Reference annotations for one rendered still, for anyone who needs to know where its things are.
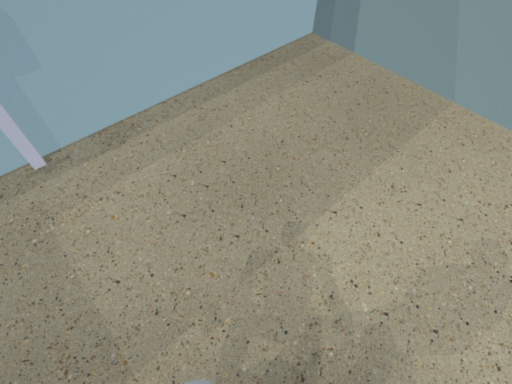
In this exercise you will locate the panel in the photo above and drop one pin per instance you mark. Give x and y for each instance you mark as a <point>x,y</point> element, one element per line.
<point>21,142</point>

